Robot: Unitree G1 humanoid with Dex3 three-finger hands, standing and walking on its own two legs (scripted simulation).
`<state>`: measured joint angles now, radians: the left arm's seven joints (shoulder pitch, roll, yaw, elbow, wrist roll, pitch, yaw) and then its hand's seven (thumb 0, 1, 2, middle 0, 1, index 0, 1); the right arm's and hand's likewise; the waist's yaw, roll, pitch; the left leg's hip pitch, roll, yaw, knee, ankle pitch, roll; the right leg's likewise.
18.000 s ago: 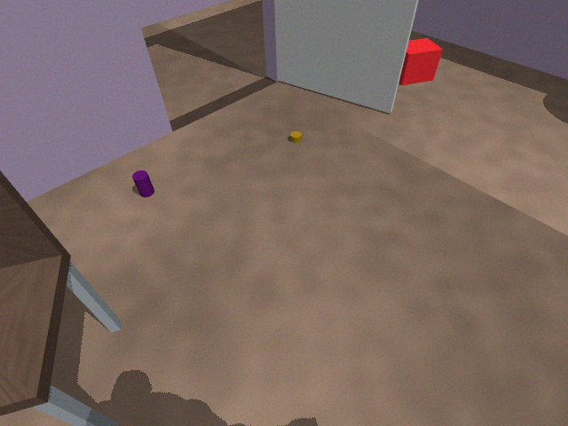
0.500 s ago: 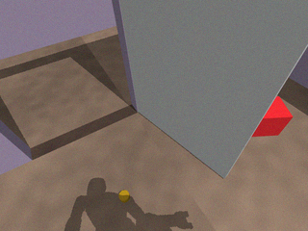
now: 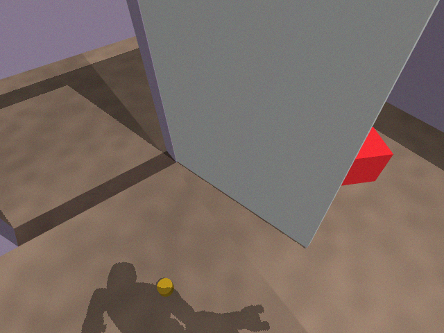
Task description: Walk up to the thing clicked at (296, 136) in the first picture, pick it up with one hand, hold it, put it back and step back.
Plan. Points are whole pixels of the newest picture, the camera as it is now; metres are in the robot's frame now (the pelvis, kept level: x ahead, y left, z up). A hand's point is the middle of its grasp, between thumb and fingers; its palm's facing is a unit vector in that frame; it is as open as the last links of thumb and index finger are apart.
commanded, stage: walk up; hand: left
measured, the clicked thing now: (165, 287) +0.43 +0.28 -0.74
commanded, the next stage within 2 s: stand in 0.46 s
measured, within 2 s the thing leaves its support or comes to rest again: neither
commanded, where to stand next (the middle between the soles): +0.08 +0.01 m, yaw +1 degrees
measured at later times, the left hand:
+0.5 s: hand out of the picture +0.13 +0.25 -0.13, palm faces +0.00 -0.94 -0.33, open 7.4 cm
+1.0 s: hand out of the picture +0.08 +0.27 -0.14, palm faces +0.00 -0.94 -0.34, open 7.4 cm
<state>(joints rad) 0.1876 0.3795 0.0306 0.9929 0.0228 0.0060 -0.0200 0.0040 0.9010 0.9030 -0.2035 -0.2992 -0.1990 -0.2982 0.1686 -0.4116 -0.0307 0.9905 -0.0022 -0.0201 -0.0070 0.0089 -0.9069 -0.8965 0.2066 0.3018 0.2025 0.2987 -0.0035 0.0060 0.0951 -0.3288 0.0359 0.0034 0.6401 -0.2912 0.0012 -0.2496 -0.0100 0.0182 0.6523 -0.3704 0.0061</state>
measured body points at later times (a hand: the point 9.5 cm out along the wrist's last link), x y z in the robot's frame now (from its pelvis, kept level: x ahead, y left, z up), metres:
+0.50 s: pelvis +0.01 +0.00 +0.02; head +0.02 +0.01 +0.47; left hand +0.13 +0.30 -0.11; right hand +0.10 -0.30 -0.11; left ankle +0.04 +0.14 -0.72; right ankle -0.01 -0.13 -0.72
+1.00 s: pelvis +0.01 +0.01 +0.02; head +0.03 +0.02 +0.47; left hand +0.08 +0.32 -0.11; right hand +0.11 -0.28 -0.11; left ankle +0.04 +0.14 -0.72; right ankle -0.01 -0.13 -0.72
